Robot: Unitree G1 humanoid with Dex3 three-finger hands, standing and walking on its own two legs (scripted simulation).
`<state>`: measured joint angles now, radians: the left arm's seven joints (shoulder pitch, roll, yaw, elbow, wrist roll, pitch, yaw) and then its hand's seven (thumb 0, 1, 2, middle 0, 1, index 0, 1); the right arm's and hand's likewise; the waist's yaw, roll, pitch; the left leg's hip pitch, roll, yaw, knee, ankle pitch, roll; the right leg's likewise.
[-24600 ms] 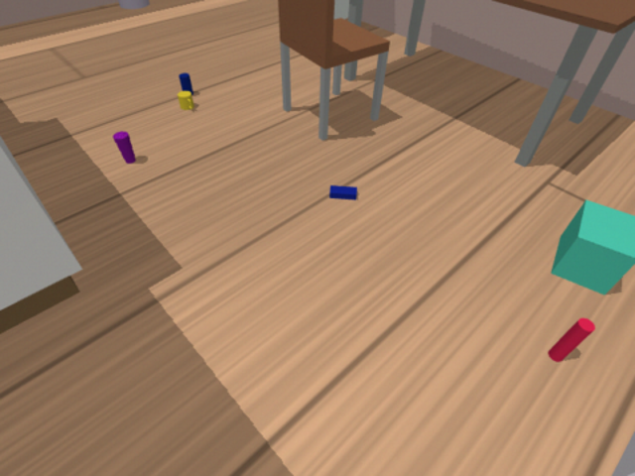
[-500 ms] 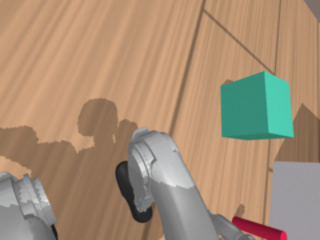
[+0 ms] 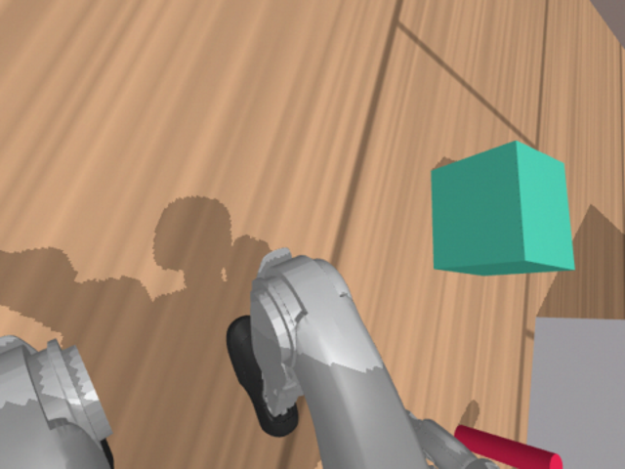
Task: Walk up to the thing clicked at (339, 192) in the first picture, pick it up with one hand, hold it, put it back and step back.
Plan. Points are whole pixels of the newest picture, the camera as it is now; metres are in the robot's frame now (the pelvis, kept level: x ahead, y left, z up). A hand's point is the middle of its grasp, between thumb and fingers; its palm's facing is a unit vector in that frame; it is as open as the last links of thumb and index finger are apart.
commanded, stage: settle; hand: left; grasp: from above
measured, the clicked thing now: out of the picture +0.45 +0.35 -0.29
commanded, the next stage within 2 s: lift in 0.90 s
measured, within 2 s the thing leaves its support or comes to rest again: leaves its support in 0.34 s
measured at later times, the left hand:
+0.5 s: hand out of the picture +0.44 +0.36 -0.22, palm faces -0.39 -0.14 -0.91, open 8.3 cm
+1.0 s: hand out of the picture +0.43 +0.34 -0.14, palm faces -0.47 -0.11 -0.88, open 8.3 cm
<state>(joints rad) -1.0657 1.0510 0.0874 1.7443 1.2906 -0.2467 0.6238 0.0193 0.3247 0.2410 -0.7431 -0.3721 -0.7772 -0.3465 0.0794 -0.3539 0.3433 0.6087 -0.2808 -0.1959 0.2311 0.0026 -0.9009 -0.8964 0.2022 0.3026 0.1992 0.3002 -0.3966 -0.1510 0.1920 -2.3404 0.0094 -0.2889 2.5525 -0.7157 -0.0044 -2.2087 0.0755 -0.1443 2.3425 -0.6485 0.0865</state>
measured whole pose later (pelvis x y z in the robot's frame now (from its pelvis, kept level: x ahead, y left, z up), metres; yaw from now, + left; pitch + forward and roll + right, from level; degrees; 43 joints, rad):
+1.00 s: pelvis +0.00 -0.01 +0.02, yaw +6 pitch +33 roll -10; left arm -0.97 0.81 0.08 1.38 1.25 -0.21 0.28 0.03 0.26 0.09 -0.94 -0.18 -0.98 -0.16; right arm 0.16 -0.32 0.13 0.64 -0.14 -0.04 0.17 0.00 -0.91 -0.90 0.20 0.30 0.20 0.30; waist -0.27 0.00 0.00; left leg -2.35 -0.01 -0.19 2.42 -0.66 -0.02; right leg -2.25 0.02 -0.07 2.30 -0.64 0.06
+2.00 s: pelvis +0.01 -0.01 +0.25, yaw +13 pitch +26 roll -4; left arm -0.40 0.54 -0.08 0.65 0.98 -0.06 0.01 0.01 0.27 0.21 -0.85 -0.28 -0.89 -0.25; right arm 0.15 -0.25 -0.01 0.65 0.02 0.06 -0.02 0.01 -0.90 -0.89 0.21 0.30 0.20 0.30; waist -0.08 0.06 -0.18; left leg -1.53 0.03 -0.06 1.66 -0.58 0.00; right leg -1.49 0.00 -0.01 1.60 -0.57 0.05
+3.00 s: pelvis +0.08 +0.01 +0.44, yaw +13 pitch +8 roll -1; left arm -0.32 0.39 -0.21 0.81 1.02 -0.01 0.08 0.01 0.26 0.23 -0.86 -0.28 -0.89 -0.25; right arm 0.24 -0.24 -0.05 0.74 0.04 0.02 -0.05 0.01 -0.90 -0.89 0.20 0.30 0.20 0.30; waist -0.04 0.03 -0.08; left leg -0.53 0.03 0.02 0.75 -0.36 0.00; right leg -0.52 -0.02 0.04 0.71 -0.33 0.04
